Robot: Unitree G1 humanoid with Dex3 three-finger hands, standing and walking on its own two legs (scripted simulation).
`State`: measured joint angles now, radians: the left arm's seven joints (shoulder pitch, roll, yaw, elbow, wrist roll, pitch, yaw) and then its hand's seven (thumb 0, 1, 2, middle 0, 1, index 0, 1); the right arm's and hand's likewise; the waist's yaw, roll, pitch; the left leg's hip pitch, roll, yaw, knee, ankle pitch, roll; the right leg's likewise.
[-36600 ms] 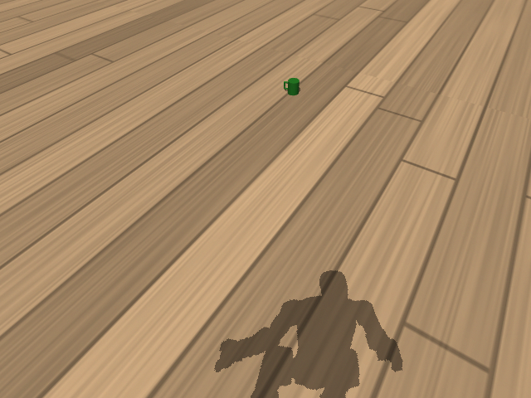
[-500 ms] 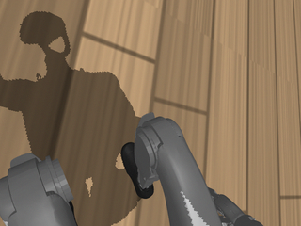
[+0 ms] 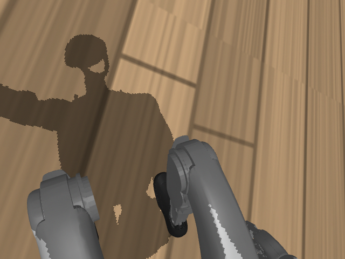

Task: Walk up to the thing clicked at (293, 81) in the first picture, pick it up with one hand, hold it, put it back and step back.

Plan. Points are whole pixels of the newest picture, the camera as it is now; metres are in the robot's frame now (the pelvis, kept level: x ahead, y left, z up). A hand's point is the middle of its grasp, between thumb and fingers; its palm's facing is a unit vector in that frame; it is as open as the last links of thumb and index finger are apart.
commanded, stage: withdraw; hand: left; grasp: from above
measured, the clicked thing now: out of the picture +0.47 +0.38 -0.27
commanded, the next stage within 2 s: home in 0.58 s
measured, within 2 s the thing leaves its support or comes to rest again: neither
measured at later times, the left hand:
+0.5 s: hand out of the picture +0.44 +0.38 -0.10, palm faces -0.46 -0.13 -0.88, open 13.9 cm
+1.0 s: hand out of the picture +0.43 +0.40 -0.07, palm faces -0.39 -0.26 -0.89, open 11.7 cm
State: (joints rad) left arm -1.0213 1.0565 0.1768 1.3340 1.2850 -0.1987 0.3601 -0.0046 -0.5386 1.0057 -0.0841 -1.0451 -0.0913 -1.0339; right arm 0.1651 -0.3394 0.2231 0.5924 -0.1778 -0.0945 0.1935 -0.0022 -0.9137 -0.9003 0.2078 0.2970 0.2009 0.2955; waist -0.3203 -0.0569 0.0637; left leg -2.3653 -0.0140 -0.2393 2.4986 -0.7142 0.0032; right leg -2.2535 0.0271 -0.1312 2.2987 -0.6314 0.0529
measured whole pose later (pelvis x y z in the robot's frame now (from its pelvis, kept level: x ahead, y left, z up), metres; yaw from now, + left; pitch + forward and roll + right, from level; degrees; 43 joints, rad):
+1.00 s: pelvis +0.00 +0.00 +0.05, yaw +6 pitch +37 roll -11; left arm -0.87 0.86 0.18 1.06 1.00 -0.12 0.02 0.00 0.02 0.88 -0.23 -0.60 -0.22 -0.60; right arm 0.25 -0.29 0.10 0.60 -0.08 0.08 0.11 0.00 -0.89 -0.89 0.21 0.30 0.20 0.29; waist -0.22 0.05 -0.06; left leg -2.27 -0.02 -0.13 2.29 -0.67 0.02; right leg -2.19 -0.01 -0.05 2.16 -0.63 0.06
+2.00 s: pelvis +0.07 -0.01 +0.38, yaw +14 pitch +12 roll -3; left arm 0.43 0.22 0.05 -0.06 -0.08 0.44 0.05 0.01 0.91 0.90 -0.20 -0.30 -0.21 -0.30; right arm 0.32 -0.22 0.04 0.53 0.03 -0.17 -0.18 0.01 -0.90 -0.90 0.21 0.30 0.20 0.29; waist -0.07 0.06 -0.18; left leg -0.80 0.04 -0.08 1.07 -0.49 -0.02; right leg -0.76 0.00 -0.05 1.00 -0.45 0.02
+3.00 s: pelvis +0.08 +0.00 +0.40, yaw +14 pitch +9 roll -3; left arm 0.49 0.23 0.03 -0.12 -0.05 0.45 0.02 0.01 0.91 0.90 -0.20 -0.30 -0.20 -0.29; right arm 0.28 -0.22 0.03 0.55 0.01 -0.24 -0.19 0.01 -0.90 -0.90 0.21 0.30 0.20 0.30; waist -0.04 0.04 -0.16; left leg -0.68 0.03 -0.07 1.01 -0.50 -0.02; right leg -0.64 -0.01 -0.05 0.94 -0.46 0.02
